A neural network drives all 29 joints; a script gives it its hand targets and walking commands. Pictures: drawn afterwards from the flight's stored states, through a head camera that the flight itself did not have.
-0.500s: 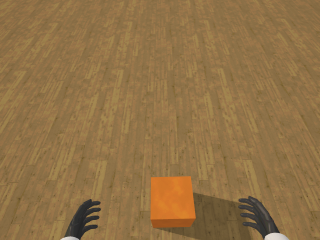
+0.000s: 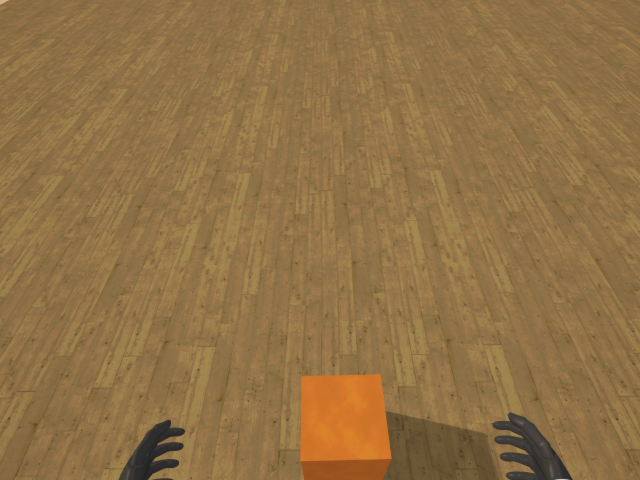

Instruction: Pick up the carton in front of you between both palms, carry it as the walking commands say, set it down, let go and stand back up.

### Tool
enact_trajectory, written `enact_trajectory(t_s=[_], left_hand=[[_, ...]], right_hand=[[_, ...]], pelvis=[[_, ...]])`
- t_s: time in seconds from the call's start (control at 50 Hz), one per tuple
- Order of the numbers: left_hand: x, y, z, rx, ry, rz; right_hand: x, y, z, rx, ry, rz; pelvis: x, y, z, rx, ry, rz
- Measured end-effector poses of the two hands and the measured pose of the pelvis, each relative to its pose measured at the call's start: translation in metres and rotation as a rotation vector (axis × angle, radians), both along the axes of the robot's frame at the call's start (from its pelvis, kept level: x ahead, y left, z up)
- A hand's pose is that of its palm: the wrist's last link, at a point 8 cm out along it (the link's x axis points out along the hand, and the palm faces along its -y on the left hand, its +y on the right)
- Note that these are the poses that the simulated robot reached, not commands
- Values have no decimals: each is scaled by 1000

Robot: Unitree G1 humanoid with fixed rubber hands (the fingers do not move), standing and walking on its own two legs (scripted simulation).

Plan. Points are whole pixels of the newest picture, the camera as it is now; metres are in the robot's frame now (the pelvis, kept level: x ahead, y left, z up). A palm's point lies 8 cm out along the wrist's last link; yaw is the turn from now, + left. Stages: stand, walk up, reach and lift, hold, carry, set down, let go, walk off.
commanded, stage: stand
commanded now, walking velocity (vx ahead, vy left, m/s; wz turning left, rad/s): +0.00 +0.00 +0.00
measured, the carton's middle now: (342, 430) +0.38 -0.03 -0.65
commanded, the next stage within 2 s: none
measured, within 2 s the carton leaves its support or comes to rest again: neither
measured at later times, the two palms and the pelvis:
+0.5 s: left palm out of the picture +0.13 +0.29 -0.09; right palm out of the picture +0.14 -0.29 -0.09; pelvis +0.01 +0.00 +0.00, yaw +0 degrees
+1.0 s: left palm out of the picture +0.10 +0.30 -0.09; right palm out of the picture +0.11 -0.30 -0.09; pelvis +0.00 +0.00 +0.01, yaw +0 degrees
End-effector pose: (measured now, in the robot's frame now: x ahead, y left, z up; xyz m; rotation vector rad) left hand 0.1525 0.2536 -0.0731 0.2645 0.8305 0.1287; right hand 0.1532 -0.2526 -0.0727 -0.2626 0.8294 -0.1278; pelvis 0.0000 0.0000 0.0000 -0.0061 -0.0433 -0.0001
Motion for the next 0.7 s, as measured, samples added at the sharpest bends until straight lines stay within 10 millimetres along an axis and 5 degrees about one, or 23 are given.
enact_trajectory(t_s=[0.18, 0.7], left_hand=[[-16, 32, -8, 87, 73, 38], [-31, 42, -17, 100, 167, 57]], right_hand=[[-8, -33, -5, -94, 59, -25], [-28, -42, -15, -113, 162, -35]], pelvis=[[8, 0, 0, 0, 34, 2], [9, 0, 5, 3, 14, 7]])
